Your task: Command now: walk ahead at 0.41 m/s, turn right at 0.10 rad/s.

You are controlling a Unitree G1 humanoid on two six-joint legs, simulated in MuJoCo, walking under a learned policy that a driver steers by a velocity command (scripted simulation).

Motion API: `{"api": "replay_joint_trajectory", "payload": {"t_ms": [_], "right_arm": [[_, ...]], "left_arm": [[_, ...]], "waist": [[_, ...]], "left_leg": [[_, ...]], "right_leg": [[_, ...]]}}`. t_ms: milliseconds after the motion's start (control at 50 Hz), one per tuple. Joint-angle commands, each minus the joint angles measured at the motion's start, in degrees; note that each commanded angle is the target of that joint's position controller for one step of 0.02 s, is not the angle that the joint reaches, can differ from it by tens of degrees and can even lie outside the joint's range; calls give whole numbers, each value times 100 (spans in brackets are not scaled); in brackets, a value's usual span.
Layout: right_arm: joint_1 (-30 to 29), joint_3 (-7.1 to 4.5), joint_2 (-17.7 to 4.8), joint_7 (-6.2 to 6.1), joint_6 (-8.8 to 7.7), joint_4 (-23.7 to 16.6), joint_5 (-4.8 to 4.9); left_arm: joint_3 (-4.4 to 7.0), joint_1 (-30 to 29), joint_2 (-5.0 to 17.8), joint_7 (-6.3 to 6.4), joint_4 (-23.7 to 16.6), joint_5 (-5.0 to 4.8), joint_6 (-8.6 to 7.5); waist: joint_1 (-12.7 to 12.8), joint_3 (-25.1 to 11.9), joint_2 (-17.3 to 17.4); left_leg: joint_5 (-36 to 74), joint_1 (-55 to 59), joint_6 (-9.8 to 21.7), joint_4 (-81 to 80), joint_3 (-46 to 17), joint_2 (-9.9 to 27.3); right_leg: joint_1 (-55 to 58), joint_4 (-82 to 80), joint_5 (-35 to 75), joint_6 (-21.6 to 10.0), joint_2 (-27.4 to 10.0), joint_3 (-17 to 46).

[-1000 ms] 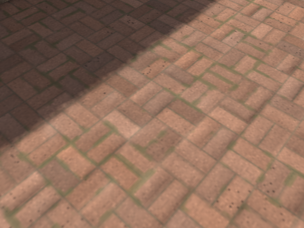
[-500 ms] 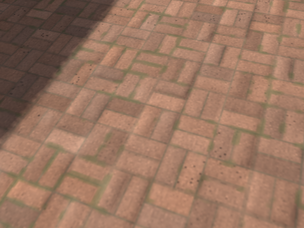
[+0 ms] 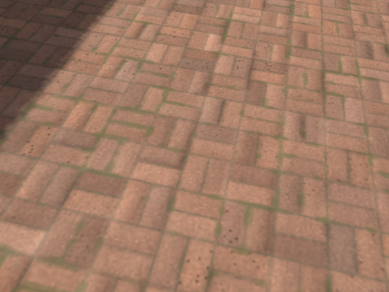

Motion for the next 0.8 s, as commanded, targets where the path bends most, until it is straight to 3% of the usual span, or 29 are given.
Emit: {"api": "replay_joint_trajectory", "payload": {"t_ms": [20,100,180,220,240,260,280,300,320,340,360,380,400,420,460,500,540,600,660,700,760,780,800], "right_arm": [[6,-191,-873,-64,-66,-341,4],[217,-197,-989,-91,17,-216,54],[497,-236,-1171,-82,75,-59,132],[475,-265,-1241,-93,117,-8,167],[419,-283,-1305,-105,142,-3,168],[345,-283,-1317,-121,172,-4,174],[377,-228,-1195,-143,188,-25,130],[438,-73,-822,-161,181,-203,-60],[1127,108,-156,-134,73,-332,46],[558,-53,-864,-103,-27,-280,206],[-25,-129,-1092,-67,-86,-454,298],[-256,-100,-1003,-83,-119,-473,221],[-339,-116,-936,-81,-116,-466,112],[-208,-117,-862,-53,-75,-433,102],[-68,-87,-685,-39,29,-362,97],[-346,-71,-629,-58,105,-462,35],[-796,-46,-587,-62,95,-610,-1],[-1459,27,-439,13,4,-769,22],[-2038,53,-423,110,-57,-950,77],[-2275,40,-480,179,-79,-1075,92],[-2194,-8,-616,250,-90,-1131,72],[-1910,-59,-728,240,-86,-1073,63],[-1236,-163,-898,204,-80,-895,52]], "left_arm": [[113,-856,353,-56,-587,31,-209],[-20,-1375,43,-138,-681,18,-256],[-10,-1709,167,-267,-754,-55,-295],[42,-1627,331,-298,-756,-65,-312],[98,-1394,456,-287,-707,-52,-313],[197,-835,624,-248,-548,-26,-301],[332,62,872,-187,-277,-25,-275],[436,1138,1293,-100,-86,28,-220],[457,1255,1641,-155,17,72,-230],[300,1028,1005,-151,-21,27,-251],[222,637,810,-128,-26,17,-258],[189,303,733,-127,-50,49,-263],[158,66,608,-140,-60,97,-268],[133,-63,520,-137,-63,163,-291],[138,-125,479,-133,16,111,-366],[159,-83,570,-117,149,66,-426],[170,40,639,-75,263,71,-419],[177,261,750,-27,395,38,-370],[200,694,894,-11,614,-15,-311],[206,865,913,5,745,-33,-239],[243,906,1006,47,857,-36,-125],[259,839,1070,61,857,-21,-96],[251,728,1078,73,849,-4,-55]], "waist": [[-176,578,896],[-358,578,904],[-397,697,948],[-217,675,988],[-25,510,1026],[331,124,972],[755,-484,874],[1108,-1434,45],[597,-2195,-1655],[830,-1576,-996],[748,-741,-711],[572,-377,-178],[406,-110,-95],[220,-95,-267],[66,-31,-259],[43,246,-141],[147,433,-39],[388,543,1],[627,628,66],[652,674,50],[469,499,-70],[289,284,-180],[-109,-157,-178]], "left_leg": [[51,888,897,-1588,-1605,1387],[1192,494,824,-1593,-746,1127],[1411,482,809,-1537,-703,1404],[1967,770,717,-1358,-721,1592],[2854,885,647,-1044,-641,1601],[3902,850,520,-319,-388,1448],[4236,425,353,795,-146,1180],[2406,-834,138,2728,35,866],[-1509,-2646,-126,4474,-331,-184],[-1489,-3279,-69,5025,-816,111],[-935,-3569,18,5003,-620,381],[-428,-3358,14,4770,-496,631],[-98,-3191,-30,4477,-465,778],[136,-2870,-57,4369,-508,905],[273,-2655,-164,4156,-428,948],[549,-2870,-302,3751,-370,983],[1137,-3118,-389,3059,-344,990],[2106,-2857,-352,1779,-144,799],[2436,-2757,-279,1099,-52,630],[2256,-2925,-154,815,-110,578],[1569,-2688,77,588,-47,418],[1323,-2218,177,570,88,255],[1352,-1270,334,446,283,55]], "right_leg": [[-1835,-209,825,170,-443,-26],[-1002,-1664,1620,325,-345,-330],[-396,-2458,1845,198,-234,-381],[-177,-2690,1633,-2,-201,-347],[215,-2776,1501,-125,-99,-416],[1048,-2931,1506,-290,43,-540],[2360,-2915,1508,-464,50,-545],[4153,-2730,1242,-831,-1172,846],[5362,-3682,-637,-1665,-2312,3756],[4874,-4195,-1198,-1448,-2152,3849],[4151,-4230,-708,-1250,-1983,2961],[3431,-4293,144,-1174,-1753,2347],[2891,-4422,744,-1163,-1516,1882],[2535,-4571,1069,-1161,-1382,1606],[2155,-4847,1460,-1269,-1284,1235],[1889,-5055,1757,-1331,-1270,927],[1915,-5135,2000,-1297,-1190,662],[1929,-5156,2163,-1095,-982,229],[2319,-5078,2044,-1063,-1146,215],[2815,-4876,2213,-1014,-1342,266],[3413,-4369,3118,-850,-1529,298],[3491,-3991,4029,-781,-1483,251],[3392,-3163,4932,-666,-1285,72]]}}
